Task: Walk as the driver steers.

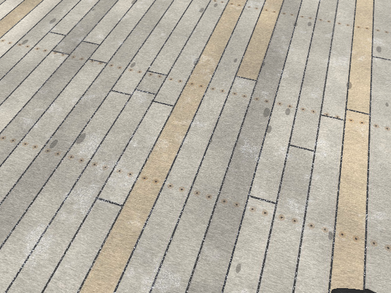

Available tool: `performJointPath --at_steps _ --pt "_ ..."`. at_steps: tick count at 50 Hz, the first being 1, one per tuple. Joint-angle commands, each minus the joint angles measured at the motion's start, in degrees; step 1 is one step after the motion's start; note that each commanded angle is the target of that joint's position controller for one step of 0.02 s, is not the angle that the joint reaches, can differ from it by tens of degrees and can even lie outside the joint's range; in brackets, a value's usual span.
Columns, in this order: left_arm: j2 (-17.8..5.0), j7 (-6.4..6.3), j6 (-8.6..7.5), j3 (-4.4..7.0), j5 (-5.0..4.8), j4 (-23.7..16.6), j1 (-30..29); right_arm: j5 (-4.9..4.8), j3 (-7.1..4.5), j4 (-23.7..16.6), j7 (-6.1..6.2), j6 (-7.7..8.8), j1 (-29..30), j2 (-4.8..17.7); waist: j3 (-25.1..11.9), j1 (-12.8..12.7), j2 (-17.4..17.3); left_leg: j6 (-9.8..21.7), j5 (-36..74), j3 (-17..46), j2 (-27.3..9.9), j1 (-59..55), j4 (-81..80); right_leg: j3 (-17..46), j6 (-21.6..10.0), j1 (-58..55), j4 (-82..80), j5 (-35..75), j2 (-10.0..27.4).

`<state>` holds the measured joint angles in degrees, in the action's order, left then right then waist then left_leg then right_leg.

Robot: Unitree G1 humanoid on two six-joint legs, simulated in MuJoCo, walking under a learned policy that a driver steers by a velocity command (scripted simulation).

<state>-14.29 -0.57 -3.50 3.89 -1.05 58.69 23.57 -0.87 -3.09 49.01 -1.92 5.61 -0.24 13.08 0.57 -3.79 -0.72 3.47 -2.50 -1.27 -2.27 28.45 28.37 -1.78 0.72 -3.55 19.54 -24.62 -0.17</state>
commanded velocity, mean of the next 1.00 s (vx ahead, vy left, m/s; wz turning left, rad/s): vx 0.15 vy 0.00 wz -0.14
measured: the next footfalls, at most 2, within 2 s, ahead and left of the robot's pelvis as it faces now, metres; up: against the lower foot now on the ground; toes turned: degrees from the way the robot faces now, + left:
right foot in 0.46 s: +0.30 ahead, -0.12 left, +0.00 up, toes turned -10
left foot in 0.74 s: +0.27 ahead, +0.13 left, +0.00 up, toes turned -7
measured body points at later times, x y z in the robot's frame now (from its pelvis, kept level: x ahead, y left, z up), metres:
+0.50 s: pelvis +0.19 +0.00 +0.01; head +0.22 -0.02 +0.46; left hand +0.38 +0.22 -0.11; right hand +0.21 -0.28 -0.14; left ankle +0.13 +0.12 -0.72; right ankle +0.27 -0.11 -0.72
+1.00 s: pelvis +0.24 +0.02 +0.01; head +0.25 +0.02 +0.46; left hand +0.36 +0.25 -0.13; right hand +0.24 -0.24 -0.14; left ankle +0.23 +0.14 -0.72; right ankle +0.27 -0.12 -0.72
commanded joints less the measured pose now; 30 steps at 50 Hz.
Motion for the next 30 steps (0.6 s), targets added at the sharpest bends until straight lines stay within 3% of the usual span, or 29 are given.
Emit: performJointPath --at_steps 1,2,3,4,5,6,7,10,13,15,19,21,22,23,24,25,26,27,29,30 --pt "-0.7 0.21 -1.05 -0.98 0.58 -4.5 3.0 1.34 -5.77 3.5 1.09 0.5 -25.8 18.3 -19.6 10.8 -9.7 12.2 -7.7 26.7 -18.5 -51.7 -1.3 -0.7 -2.1 35.4 42.8 17.9 -0.1" --pt "-1.6 0.39 -2.29 -0.93 -0.17 -3.7 3.0 1.03 -4.4 3.6 1.02 0.36 -26.4 14.3 -24.2 11.2 -13.9 13.7 -13.4 41.4 -22.4 -52.5 -9.6 8.1 -2.4 42.4 52.9 -8.5 -2.2" --pt "-6.9 0.42 -2.75 0.69 -1.84 -4.8 -1.7 0.72 -3.25 3.1 1.12 0.5 -21.9 10.8 -15.6 10.6 -10.0 10.5 -16.7 33.6 -20.6 -45.4 -10.8 9.9 -3.4 47.1 57.2 -5.8 1.2" --pt "-7.3 0.04 -2.64 0.84 -2.01 -5.9 -5.2 0.85 -2.45 1.7 1.21 0.56 -16.2 8.7 -9.1 8.8 -6.8 8.5 -9.4 25.2 -19.2 -35.8 -11.9 8.0 -3.8 46.5 56.1 -1.0 3.9" --pt "-6.8 -0.57 -2.02 1.27 -1.15 -5.8 -6.8 1.3 -1.66 1.3 0.94 0.71 -11.5 6.3 -4.5 6.7 -3.1 6.8 -0.2 17.5 -16.4 -27.0 -13.8 7.4 -3.6 43.1 52.9 2.6 5.6" --pt "-5.3 -0.9 -1.05 1.62 -0.82 -5.3 -4.6 1.97 -1.44 1.3 0.86 1.04 -9.3 5.6 -3.3 4.2 -5.8 6.3 9.2 11.8 -15.2 -21.3 -14.5 7.7 -3.2 38.3 50.2 4.8 7.1" --pt "-3.8 -0.95 0.0 1.59 -0.7 -4.7 -2.5 2.25 -1.38 1.5 0.79 1.12 -8.0 4.8 -2.8 2.6 -6.1 6.1 16.4 7.4 -13.8 -18.1 -14.5 7.4 -2.7 34.9 49.2 5.3 7.4" --pt "-2.6 -1.22 1.84 1.93 -0.31 -6.5 -4.0 2.53 -1.73 2.3 1.96 1.09 -7.7 6.7 -1.0 1.2 -4.9 7.1 27.0 -0.3 -12.8 -14.5 -15.6 5.8 -1.5 35.8 45.1 10.1 6.2" --pt "-1.4 -0.61 1.78 1.43 0.82 -8.6 -7.8 2.22 -1.92 3.3 3.21 0.19 -8.7 8.1 -1.9 1.6 -3.6 7.5 28.8 -4.3 -11.4 -16.0 -15.7 4.5 -1.0 34.1 31.8 18.1 5.6" --pt "-0.5 0.09 1.69 0.83 0.94 -9.6 -11.5 1.71 -1.9 3.9 3.7 -0.42 -9.2 8.6 -2.7 2.9 -3.5 7.5 29.1 -5.9 -11.0 -17.6 -15.5 2.8 -1.2 31.5 24.4 22.2 4.9" --pt "-2.1 0.89 1.96 0.77 1.19 -11.5 -16.1 0.47 -2.23 6.1 3.74 -1.85 -11.5 10.0 -2.7 4.5 -3.6 7.6 27.7 -4.1 -12.9 -23.8 -11.7 1.7 -1.8 30.4 16.9 20.0 3.6" --pt "-3.1 1.18 1.78 1.02 1.28 -11.7 -15.8 -0.27 -2.38 6.5 3.83 -2.56 -10.7 10.2 -2.6 3.3 -4.1 6.3 26.3 -3.1 -13.2 -25.2 -7.4 0.9 -3.3 28.4 12.3 18.5 2.7" --pt "-3.7 1.23 1.57 1.33 1.44 -11.1 -13.9 -0.64 -2.31 6.7 3.88 -2.86 -10.3 9.9 -3.2 1.8 -3.4 4.5 24.7 -3.4 -11.7 -24.9 -3.6 -0.1 -4.5 24.0 6.8 23.0 1.5" --pt "-7.3 0.78 1.4 2.44 1.79 -10.5 -11.7 -0.05 -2.09 7.4 3.79 -2.84 -13.5 9.1 -5.7 1.7 0.3 1.4 20.2 -4.8 -8.0 -23.2 2.1 2.6 -6.1 16.5 3.7 40.0 2.9" --pt "-12.0 0.11 1.48 3.38 2.55 -10.4 -8.8 1.81 -1.33 6.7 3.49 -2.31 -16.1 6.7 -11.5 3.3 8.1 -2.1 2.7 -7.1 -3.3 -14.1 12.5 10.9 -10.6 3.0 9.0 65.2 11.6" --pt "-8.5 -0.14 1.75 2.05 2.84 -9.7 -8.1 2.11 0.25 7.0 3.15 -2.48 -18.2 2.7 -16.1 3.3 14.9 -5.2 -29.0 -4.1 1.1 -5.9 22.1 21.6 -20.1 -2.9 7.6 67.4 20.8" --pt "-3.9 0.07 1.78 0.56 2.37 -9.3 -8.4 0.86 -0.38 7.0 2.88 -3.41 -14.8 4.7 -16.3 2.4 10.8 -5.9 -38.8 1.4 0.0 -4.5 27.3 22.5 -20.6 0.4 4.9 56.7 20.5" --pt "-4.2 0.2 1.51 0.44 2.04 -9.4 -11.2 -0.23 -0.66 6.1 2.98 -4.24 -11.8 5.8 -12.7 2.7 9.3 -5.7 -37.9 2.8 -0.8 -1.9 29.1 20.2 -18.6 3.8 3.1 47.4 18.5" --pt "-5.9 -0.22 1.41 0.73 1.69 -10.6 -17.6 0.22 -1.31 6.7 4.13 -5.76 -10.3 7.0 -7.8 4.5 5.9 -6.2 -32.4 3.4 -2.3 -2.4 26.0 17.3 -15.1 12.5 -0.4 34.1 16.1" --pt "-6.2 -0.53 1.59 0.84 1.97 -10.8 -19.8 0.36 -1.43 7.1 4.51 -6.29 -10.7 7.0 -6.9 5.5 7.1 -6.4 -29.6 3.1 -2.4 -5.2 23.2 16.2 -14.0 16.4 -1.7 30.0 15.0"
